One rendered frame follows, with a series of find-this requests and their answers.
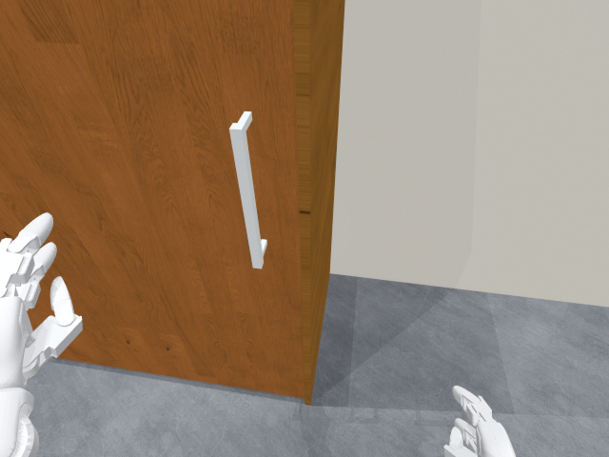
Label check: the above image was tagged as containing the handle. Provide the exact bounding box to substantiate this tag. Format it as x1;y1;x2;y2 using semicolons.
229;111;267;268

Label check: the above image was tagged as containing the robot left hand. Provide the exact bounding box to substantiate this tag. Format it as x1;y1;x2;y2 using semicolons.
0;212;83;390

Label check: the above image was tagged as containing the robot right hand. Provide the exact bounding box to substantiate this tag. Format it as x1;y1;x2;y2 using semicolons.
444;386;516;457

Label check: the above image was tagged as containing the left robot forearm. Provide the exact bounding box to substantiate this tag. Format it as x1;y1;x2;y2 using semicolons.
0;387;39;457

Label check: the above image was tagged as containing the wardrobe door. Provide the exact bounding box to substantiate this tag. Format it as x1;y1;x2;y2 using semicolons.
0;0;305;398

